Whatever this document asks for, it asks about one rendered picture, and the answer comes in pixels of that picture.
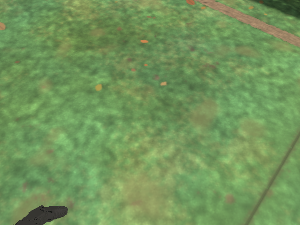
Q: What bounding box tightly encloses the left robot hand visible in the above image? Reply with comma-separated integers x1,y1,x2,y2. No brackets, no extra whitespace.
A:
15,205,68,225

